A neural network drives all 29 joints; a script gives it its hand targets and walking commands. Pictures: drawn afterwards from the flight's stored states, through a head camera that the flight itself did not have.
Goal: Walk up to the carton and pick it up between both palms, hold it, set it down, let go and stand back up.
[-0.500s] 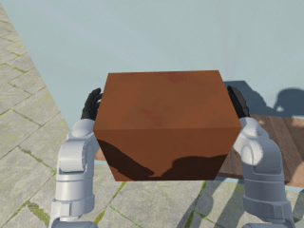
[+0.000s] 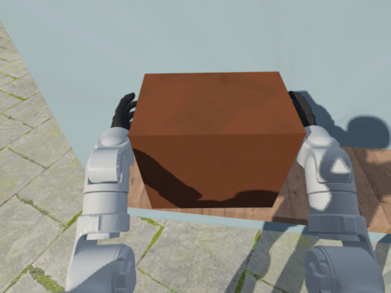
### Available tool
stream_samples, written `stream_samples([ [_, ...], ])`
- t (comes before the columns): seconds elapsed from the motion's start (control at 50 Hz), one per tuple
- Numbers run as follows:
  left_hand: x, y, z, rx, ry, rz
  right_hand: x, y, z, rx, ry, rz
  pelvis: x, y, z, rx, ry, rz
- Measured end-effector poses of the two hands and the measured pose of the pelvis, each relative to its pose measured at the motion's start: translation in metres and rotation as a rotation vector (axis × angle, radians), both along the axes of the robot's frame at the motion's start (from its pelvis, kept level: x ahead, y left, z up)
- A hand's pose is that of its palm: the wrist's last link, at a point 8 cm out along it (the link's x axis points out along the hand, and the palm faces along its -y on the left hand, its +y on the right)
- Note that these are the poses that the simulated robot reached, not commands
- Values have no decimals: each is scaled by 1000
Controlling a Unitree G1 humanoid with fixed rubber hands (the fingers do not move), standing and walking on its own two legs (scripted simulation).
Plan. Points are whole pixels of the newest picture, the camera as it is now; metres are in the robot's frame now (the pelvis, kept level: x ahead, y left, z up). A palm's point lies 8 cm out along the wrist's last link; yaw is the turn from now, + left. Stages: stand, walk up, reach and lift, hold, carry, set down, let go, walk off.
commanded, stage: hold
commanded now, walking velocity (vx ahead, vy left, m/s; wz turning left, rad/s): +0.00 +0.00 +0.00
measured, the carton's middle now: (211, 143) +0.37 +0.00 +0.15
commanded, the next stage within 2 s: none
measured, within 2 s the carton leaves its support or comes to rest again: neither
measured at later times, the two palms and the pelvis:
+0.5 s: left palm (111, 152) +0.33 +0.19 +0.17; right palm (297, 146) +0.34 -0.16 +0.17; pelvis +0.01 +0.00 +0.00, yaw +1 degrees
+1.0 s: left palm (121, 134) +0.37 +0.17 +0.18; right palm (302, 131) +0.37 -0.18 +0.18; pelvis +0.01 +0.00 +0.00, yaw +0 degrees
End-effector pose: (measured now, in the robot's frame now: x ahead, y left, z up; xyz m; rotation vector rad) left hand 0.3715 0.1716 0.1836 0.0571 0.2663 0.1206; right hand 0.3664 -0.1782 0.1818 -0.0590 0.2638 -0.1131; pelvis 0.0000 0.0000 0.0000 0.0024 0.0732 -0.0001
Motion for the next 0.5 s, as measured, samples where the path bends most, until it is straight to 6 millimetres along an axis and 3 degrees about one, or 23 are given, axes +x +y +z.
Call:
stream_samples([
  [0.18,2,5,-11,17,10,4,6,5,-10,-3,9,8,17,-2,2,-1,-15,2],
  [0.32,-17,13,-15,7,10,26,-7,13,-13,7,9,19,22,-1,3,-1,-49,12],
  [0.5,-39,17,-16,-5,20,37,-28,17,-15,22,20,21,12,3,2,-2,-72,22],
])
